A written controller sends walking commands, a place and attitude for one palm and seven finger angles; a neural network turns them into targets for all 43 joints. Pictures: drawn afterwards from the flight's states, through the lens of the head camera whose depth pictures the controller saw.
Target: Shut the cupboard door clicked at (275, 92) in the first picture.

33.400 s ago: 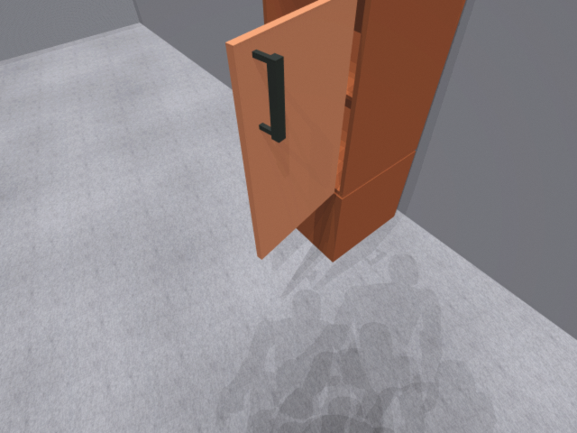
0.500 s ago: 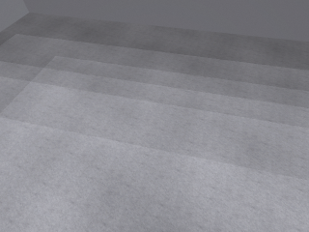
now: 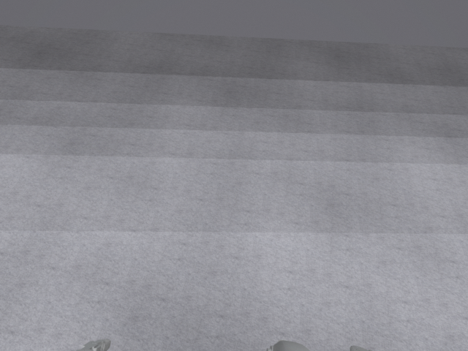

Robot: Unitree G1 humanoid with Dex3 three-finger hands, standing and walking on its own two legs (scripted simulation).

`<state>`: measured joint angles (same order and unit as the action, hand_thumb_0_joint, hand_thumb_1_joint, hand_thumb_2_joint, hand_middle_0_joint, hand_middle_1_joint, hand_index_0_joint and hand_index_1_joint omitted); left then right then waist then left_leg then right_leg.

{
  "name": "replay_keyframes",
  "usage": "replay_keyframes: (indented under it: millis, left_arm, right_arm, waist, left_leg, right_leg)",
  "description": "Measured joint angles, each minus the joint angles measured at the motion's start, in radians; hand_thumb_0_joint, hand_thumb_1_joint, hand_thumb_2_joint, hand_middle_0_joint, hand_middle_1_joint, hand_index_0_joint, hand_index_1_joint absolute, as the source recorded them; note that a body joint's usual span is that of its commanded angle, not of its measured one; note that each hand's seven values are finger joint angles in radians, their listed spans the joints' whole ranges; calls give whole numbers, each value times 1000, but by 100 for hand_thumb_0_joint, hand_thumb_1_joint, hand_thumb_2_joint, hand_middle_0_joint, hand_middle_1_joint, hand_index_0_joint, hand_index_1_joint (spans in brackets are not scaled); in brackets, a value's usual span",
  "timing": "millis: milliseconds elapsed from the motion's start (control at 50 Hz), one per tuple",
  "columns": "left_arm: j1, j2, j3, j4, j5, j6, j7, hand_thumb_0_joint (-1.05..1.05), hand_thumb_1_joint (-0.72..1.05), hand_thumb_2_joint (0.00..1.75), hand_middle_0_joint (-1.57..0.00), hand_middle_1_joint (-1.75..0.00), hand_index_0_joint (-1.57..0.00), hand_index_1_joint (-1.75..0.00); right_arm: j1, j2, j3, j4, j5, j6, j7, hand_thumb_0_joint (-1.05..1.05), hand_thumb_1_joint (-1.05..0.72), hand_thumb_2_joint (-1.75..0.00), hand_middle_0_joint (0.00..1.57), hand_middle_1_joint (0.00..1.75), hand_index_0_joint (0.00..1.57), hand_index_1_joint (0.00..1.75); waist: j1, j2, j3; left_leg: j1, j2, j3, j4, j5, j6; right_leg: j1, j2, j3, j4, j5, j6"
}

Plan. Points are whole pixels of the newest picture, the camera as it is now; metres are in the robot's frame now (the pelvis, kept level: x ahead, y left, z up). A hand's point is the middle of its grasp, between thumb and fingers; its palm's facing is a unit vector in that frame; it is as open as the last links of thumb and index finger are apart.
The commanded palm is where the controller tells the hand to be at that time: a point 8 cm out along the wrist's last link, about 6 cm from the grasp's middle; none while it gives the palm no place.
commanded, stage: turn to face it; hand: left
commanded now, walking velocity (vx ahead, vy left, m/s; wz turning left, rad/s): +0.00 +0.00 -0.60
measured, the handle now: out of the picture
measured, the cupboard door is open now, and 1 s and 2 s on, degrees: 63 63 63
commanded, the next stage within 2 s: none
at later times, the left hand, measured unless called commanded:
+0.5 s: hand (154, 325) +0.18 +0.17 -0.19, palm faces -0.26 -0.95 -0.18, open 7.4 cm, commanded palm none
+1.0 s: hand (208, 280) +0.27 +0.07 -0.16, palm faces -0.57 -0.78 -0.27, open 7.4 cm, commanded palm none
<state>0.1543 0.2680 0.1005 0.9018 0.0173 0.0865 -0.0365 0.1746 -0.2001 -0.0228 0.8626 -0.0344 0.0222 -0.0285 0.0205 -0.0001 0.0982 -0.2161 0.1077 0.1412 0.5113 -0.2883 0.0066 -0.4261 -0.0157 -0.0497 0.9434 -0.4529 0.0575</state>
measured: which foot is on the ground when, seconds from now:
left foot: down 0.00-0.14, up 0.16-0.44, down 0.46-0.86, up 0.88-1.00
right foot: up 0.00-0.12, down 0.14-0.46, up 0.48-0.84, down 0.86-1.00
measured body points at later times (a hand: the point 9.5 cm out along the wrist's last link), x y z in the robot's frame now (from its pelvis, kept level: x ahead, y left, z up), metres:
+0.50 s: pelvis +0.05 +0.01 -0.02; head +0.11 +0.01 +0.43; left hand +0.19 +0.22 -0.18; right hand +0.06 -0.27 -0.14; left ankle +0.10 +0.10 -0.74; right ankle -0.02 -0.13 -0.73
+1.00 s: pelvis +0.06 -0.03 -0.01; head +0.09 -0.08 +0.44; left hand +0.30 +0.11 -0.14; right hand -0.05 -0.28 -0.16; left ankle +0.11 +0.10 -0.67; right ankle -0.02 -0.11 -0.74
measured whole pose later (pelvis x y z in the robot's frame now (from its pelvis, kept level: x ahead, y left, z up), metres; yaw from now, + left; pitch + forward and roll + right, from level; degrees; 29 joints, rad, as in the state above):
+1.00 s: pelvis +0.06 -0.03 -0.01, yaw -36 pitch +1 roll +0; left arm 0.14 0.22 0.06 0.87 0.02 0.04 -0.01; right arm 0.20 -0.27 -0.06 0.90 -0.02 0.08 -0.02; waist -0.03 0.05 0.11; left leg -0.47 0.09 0.05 1.10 -0.48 -0.09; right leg -0.25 0.02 -0.01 0.56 -0.32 -0.02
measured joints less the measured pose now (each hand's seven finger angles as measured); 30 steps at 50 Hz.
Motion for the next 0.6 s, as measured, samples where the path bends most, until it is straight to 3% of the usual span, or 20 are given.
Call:
replay_keyframes:
  millis: [80, 140, 160, 200, 240, 280, 360, 440, 460, 480, 520, 560, 600]
  left_arm:
    - [-21, 0, -7, -17, 2, -5, -3, 1, 91, 90, -19, -30, -20, -30]
    - [-22, 2, -18, -36, 2, -26, -5, 1, 91, 90, -19, -30, -20, -30]
    - [-21, 0, -21, -38, 5, -41, -1, 1, 91, 90, -19, -30, -20, -30]
    - [-21, -21, -30, -36, 3, -57, 12, 1, 91, 90, -20, -30, -20, -30]
    - [-10, -36, -36, -37, 2, -57, 25, 1, 91, 90, -20, -30, -20, -30]
    - [3, -44, -40, -33, 2, -51, 32, 1, 91, 90, -20, -30, -20, -30]
    - [21, -49, -44, -18, 6, -40, 30, 1, 91, 90, -20, -30, -20, -30]
    - [31, -44, -39, -7, 4, -28, 24, 1, 90, 90, -20, -30, -21, -30]
    - [35, -42, -37, -6, 0, -22, 23, 1, 90, 90, -20, -30, -21, -30]
    - [30, -36, -33, -3, -5, -16, 23, 1, 90, 90, -20, -30, -21, -30]
    - [21, -23, -27, 2, -4, -7, 21, 1, 91, 90, -20, -30, -21, -30]
    - [10, -13, -19, 5, -3, -2, 13, 1, 91, 90, -20, -30, -20, -30]
    - [-3, -5, -13, 1, -2, 2, 4, 1, 91, 90, -20, -30, -20, -30]
  right_arm:
    - [14, -19, -11, 6, 1, 4, 6, 1, -90, -89, 20, 30, 20, 30]
    - [35, -38, -22, 11, 9, 13, 14, 1, -90, -89, 20, 30, 20, 30]
    - [38, -47, -27, 14, 13, 19, 16, 1, -90, -89, 20, 30, 20, 30]
    - [24, -71, -36, 26, 18, 41, 9, 1, -90, -90, 20, 30, 20, 30]
    - [11, -80, -39, 33, 21, 52, 3, 1, -90, -90, 20, 30, 20, 30]
    - [2, -78, -37, 29, 21, 51, 4, 1, -91, -90, 20, 30, 20, 30]
    - [-7, -61, -32, 9, 24, 42, 9, 1, -91, -90, 20, 30, 20, 30]
    - [-8, -43, -23, -11, 27, 23, 11, 1, -91, -90, 20, 30, 20, 30]
    - [-1, -42, -19, -17, 25, 12, 10, 1, -91, -90, 20, 30, 20, 30]
    - [2, -34, -16, -17, 19, 3, 8, 1, -91, -90, 20, 30, 20, 30]
    - [7, -21, -1, -19, 10, -5, 6, 1, -91, -90, 20, 30, 20, 30]
    - [20, -9, 8, -22, 4, -5, 4, 1, -90, -90, 20, 30, 20, 30]
    - [34, -2, 13, -20, 1, -3, 1, 1, -90, -89, 20, 30, 20, 30]
  waist:
    - [-14, 22, 3]
    - [-19, 30, -3]
    - [-18, 34, -7]
    - [-25, 62, 3]
    - [-26, 62, 9]
    - [-28, 47, 13]
    - [-28, 11, 13]
    - [-23, -19, 8]
    - [-24, -19, 1]
    - [-21, -31, 2]
    - [-13, -42, 9]
    - [-14, -40, 15]
    - [-14, -36, 18]
  left_leg:
    - [4, 30, 44, 28, -30, -16]
    - [-17, 54, 76, 114, -86, -39]
    - [-46, 57, 65, 188, -130, -49]
    - [-127, 30, -29, 387, -240, -63]
    - [-194, -5, -81, 535, -248, -73]
    - [-234, -24, -97, 573, -218, -84]
    - [-243, -44, -104, 445, -175, -92]
    - [-170, -64, -108, 187, -63, -85]
    - [-146, -62, -108, 117, -6, -56]
    - [-147, -62, -95, 122, 6, -21]
    - [-137, -46, -63, 137, -16, 10]
    - [-110, -27, -43, 110, -20, 14]
    - [-80, -13, -23, 65, -3, 8]
  right_leg:
    - [66, -6, -17, -140, 23, -10]
    - [161, -2, -33, -348, 179, -35]
    - [170, 3, -27, -369, 140, -50]
    - [153, 23, -16, -335, 100, -69]
    - [156, 30, 8, -348, 113, -71]
    - [168, 32, 34, -376, 133, -70]
    - [182, 32, 81, -409, 147, -61]
    - [165, 39, 132, -374, 126, -38]
    - [152, 47, 141, -349, 111, -31]
    - [128, 47, 146, -291, 55, -31]
    - [61, 53, 123, -91, -66, -28]
    - [8, 47, 78, 77, -85, -18]
    - [-15, 29, 44, 146, -60, -7]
